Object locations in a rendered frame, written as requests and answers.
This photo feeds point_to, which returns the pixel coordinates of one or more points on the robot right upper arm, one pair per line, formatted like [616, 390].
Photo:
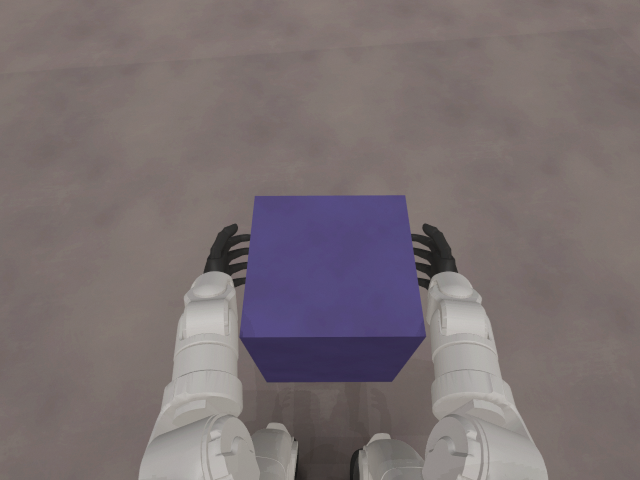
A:
[464, 447]

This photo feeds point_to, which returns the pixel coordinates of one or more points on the left robot shin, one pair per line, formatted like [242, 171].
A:
[277, 426]

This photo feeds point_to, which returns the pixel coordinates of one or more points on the right robot shin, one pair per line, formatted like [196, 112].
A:
[379, 436]

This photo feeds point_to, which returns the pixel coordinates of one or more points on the left robot forearm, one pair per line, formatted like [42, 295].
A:
[205, 377]

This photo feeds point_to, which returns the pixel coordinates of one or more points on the left robot hand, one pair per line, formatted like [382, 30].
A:
[220, 256]

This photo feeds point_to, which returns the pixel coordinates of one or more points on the right robot forearm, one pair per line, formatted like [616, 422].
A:
[466, 368]

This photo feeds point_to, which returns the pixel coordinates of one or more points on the robot left upper arm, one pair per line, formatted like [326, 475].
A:
[218, 447]

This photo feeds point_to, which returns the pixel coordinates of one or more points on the carton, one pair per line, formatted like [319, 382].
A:
[331, 291]

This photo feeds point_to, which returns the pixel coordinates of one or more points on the robot shin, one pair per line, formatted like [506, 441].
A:
[277, 426]
[379, 436]

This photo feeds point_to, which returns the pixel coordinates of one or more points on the right robot hand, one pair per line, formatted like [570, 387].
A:
[440, 258]

